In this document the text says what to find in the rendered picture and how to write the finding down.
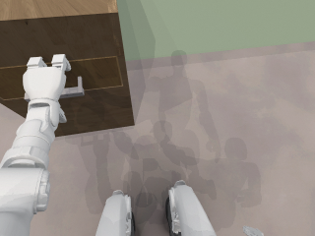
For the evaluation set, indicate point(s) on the drawer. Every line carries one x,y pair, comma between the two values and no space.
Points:
96,73

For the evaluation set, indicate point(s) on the robot left thigh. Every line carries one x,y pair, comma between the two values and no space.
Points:
117,211

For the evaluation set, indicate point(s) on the robot right shin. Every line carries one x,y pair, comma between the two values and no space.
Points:
175,218

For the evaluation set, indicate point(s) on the robot left hand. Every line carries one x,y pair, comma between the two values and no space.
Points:
40,81

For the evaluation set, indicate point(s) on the left robot upper arm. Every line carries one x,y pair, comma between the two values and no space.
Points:
24,191

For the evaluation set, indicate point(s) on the handle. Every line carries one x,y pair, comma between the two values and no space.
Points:
68,92

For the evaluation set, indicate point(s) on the cabinet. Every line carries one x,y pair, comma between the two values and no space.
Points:
80,29

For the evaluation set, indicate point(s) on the robot right hand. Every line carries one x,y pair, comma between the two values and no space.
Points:
249,231

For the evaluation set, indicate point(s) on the left robot forearm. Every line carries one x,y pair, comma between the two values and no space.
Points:
31,147

